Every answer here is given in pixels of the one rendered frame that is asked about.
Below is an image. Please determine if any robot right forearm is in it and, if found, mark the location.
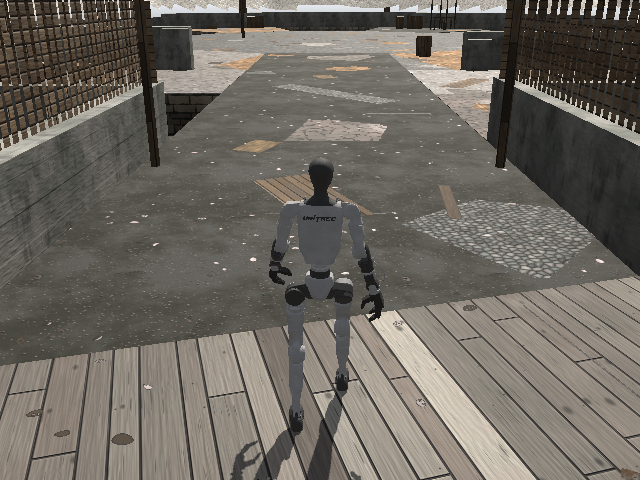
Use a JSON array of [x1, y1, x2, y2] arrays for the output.
[[358, 243, 381, 295]]

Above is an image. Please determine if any robot left forearm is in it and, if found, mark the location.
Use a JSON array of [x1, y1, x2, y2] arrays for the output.
[[269, 237, 285, 271]]

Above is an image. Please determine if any left robot upper arm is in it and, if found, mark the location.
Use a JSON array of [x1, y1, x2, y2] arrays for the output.
[[274, 201, 300, 253]]

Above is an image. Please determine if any robot left hand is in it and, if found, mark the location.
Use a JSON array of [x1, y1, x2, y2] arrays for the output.
[[269, 266, 292, 285]]

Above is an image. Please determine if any left robot foot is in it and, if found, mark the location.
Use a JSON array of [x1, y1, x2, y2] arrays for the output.
[[289, 404, 304, 432]]

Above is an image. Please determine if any right robot upper arm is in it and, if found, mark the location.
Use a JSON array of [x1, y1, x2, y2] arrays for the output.
[[341, 202, 367, 259]]

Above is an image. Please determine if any right robot shin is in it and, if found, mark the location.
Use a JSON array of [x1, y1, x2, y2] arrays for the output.
[[336, 319, 350, 378]]

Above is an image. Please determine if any robot right hand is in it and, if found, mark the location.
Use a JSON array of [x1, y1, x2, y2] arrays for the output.
[[361, 291, 384, 322]]

